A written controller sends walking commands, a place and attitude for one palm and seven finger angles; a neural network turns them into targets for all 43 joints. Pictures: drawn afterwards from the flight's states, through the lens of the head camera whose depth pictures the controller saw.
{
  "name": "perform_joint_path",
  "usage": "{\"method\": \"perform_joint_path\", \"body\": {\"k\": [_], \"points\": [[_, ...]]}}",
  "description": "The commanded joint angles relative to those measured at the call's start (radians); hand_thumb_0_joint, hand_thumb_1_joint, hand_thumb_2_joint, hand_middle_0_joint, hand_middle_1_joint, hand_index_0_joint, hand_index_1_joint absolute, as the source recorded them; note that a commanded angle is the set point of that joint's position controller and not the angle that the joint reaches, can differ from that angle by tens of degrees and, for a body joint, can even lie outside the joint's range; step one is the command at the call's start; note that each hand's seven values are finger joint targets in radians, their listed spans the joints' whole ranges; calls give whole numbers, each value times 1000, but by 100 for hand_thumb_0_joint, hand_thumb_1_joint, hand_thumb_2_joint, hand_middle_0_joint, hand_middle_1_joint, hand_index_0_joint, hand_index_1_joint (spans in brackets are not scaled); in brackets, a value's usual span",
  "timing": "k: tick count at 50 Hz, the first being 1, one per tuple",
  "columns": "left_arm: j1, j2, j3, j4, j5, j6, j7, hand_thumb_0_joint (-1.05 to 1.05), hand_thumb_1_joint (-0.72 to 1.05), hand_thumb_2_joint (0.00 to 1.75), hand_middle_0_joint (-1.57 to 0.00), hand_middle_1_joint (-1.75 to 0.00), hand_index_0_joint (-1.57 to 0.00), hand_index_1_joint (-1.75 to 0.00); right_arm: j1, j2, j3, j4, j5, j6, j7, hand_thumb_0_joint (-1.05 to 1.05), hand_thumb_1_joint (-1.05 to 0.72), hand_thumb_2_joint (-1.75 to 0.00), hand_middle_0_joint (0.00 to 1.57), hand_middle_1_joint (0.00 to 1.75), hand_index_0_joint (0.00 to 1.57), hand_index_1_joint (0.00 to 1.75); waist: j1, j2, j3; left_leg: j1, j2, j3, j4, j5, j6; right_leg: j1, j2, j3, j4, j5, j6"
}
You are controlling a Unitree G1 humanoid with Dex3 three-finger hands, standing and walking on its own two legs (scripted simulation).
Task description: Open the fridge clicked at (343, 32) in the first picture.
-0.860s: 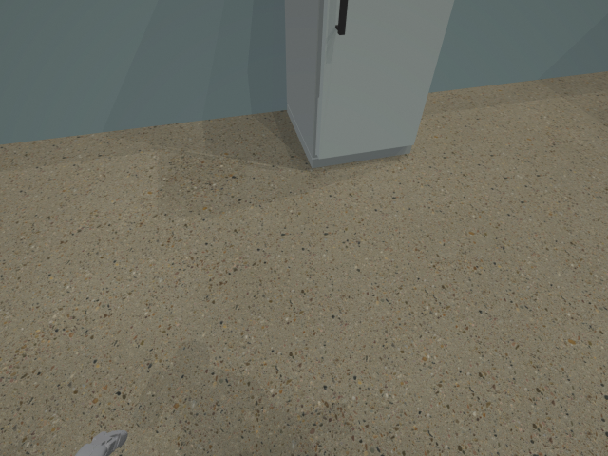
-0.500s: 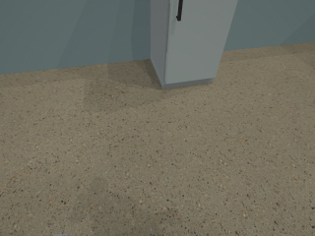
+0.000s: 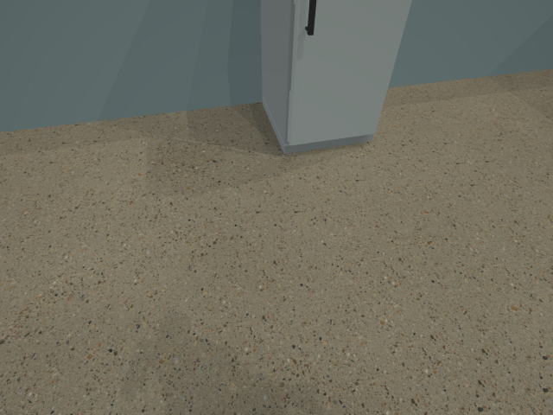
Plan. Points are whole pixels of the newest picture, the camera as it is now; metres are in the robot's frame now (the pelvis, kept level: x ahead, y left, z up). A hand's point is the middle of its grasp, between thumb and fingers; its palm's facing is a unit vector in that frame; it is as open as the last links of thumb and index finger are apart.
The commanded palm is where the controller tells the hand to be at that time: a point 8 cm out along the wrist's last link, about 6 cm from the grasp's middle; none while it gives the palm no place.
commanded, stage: look at it before walking up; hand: left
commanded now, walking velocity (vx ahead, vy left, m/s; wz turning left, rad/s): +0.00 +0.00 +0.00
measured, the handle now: out of the picture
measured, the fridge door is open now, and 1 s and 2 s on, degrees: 0 0 0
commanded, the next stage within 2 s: walk to a spot facing it in 0.58 s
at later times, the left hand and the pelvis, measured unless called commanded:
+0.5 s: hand out of the picture +0.07 +0.25 -0.16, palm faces -0.03 -0.94 -0.33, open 7.4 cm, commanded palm none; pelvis +0.00 +0.00 +0.00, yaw +0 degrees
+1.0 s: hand out of the picture +0.07 +0.19 -0.17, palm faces -0.12 -0.96 -0.24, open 7.4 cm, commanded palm none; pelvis +0.04 -0.02 -0.01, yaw -9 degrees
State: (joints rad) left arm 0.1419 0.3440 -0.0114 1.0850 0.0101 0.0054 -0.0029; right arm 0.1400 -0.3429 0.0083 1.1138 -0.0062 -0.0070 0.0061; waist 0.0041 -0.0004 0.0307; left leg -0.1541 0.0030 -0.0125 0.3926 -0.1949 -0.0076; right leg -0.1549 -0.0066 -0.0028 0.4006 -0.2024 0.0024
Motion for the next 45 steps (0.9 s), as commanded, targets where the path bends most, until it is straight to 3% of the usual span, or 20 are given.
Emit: {"method": "perform_joint_path", "body": {"k": [1,34,36,38,41,43,44,45], "points": [[-46,205,43,-62,1,-29,12,0,90,90,-20,-30,-20,-30,-53,-205,-44,-68,-4,-28,-17,0,-90,-90,20,30,20,30,-3,-2,-39,-11,108,-100,-84,40,39,-23,-114,116,-92,-10,-36],[-42,205,42,-55,2,-33,13,0,90,90,-20,-30,-20,-30,-66,-204,-42,-63,0,-28,-17,0,-90,-90,20,30,20,30,-1,-3,-56,25,117,-97,-92,113,35,10,-116,104,-95,90,-31],[15,99,22,-33,1,-13,15,0,90,90,-20,-30,-20,-30,-10,-100,-20,-42,-9,-13,-16,0,-90,-90,20,30,20,30,-3,-5,-65,42,114,-59,-64,20,16,-15,-104,113,-87,-11,-21],[46,85,25,-39,7,5,7,0,90,90,-20,-30,-20,-30,30,-89,-24,-42,-14,-2,-15,0,-90,-90,20,30,20,30,-5,3,-23,19,120,-50,-60,-173,21,-85,-78,129,-66,-191,-28],[68,86,44,-79,14,14,-12,0,90,90,-20,-30,-20,-30,53,-125,-47,-70,-18,3,-16,0,-90,-90,20,30,20,30,-8,35,73,-37,161,-94,-99,-414,52,-207,-26,125,10,-327,-38],[79,60,51,-108,14,8,-21,0,90,90,-20,-30,-20,-30,91,-159,-68,-85,-16,-4,-19,0,-90,-90,20,30,20,30,-22,124,85,6,254,-194,-157,-486,108,-300,31,53,188,-286,-30],[71,34,54,-124,13,3,-26,0,90,90,-20,-30,-20,-30,106,-169,-79,-88,-13,-13,-22,0,-90,-90,20,30,20,30,-27,171,79,49,326,-238,-186,-428,150,-347,33,-9,305,-242,-19],[32,23,57,-148,14,-2,-30,0,90,90,-20,-30,-20,-30,134,-161,-83,-90,-13,-23,-22,0,-90,-90,20,30,20,30,-45,168,80,96,359,-242,-191,-312,182,-403,4,-9,372,-291,-14]]}}
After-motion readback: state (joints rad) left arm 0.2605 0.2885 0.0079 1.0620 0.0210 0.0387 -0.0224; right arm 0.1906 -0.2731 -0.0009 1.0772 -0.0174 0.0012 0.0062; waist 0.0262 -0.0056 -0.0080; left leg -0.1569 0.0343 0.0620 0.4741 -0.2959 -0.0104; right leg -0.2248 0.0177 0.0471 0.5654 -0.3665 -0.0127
